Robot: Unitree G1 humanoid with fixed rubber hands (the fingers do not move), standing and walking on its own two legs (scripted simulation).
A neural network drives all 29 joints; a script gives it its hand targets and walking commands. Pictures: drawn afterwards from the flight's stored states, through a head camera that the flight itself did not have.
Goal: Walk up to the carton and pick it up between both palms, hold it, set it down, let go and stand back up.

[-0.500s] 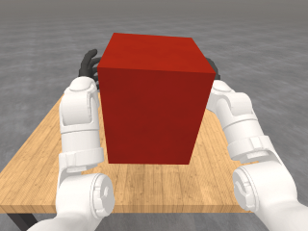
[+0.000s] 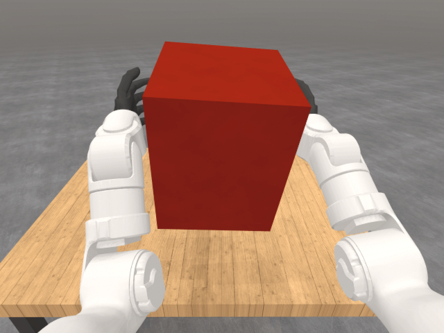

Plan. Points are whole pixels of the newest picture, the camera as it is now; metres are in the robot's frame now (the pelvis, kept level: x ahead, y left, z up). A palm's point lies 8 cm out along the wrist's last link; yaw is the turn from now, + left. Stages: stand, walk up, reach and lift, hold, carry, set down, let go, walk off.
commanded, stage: set down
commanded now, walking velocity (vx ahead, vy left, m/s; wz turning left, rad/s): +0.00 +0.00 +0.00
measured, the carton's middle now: (218, 138) +0.36 +0.02 +0.27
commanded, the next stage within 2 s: none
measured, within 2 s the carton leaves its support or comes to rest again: neither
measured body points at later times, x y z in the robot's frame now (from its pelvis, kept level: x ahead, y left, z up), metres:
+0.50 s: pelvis +0.01 +0.00 +0.00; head -0.06 +0.03 +0.45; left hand +0.39 +0.16 +0.29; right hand +0.41 -0.13 +0.25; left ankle -0.01 +0.11 -0.75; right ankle +0.02 -0.12 -0.75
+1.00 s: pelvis +0.00 +0.01 +0.00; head -0.07 +0.03 +0.44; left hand +0.38 +0.15 +0.26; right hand +0.39 -0.14 +0.21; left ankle -0.01 +0.11 -0.75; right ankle +0.02 -0.12 -0.75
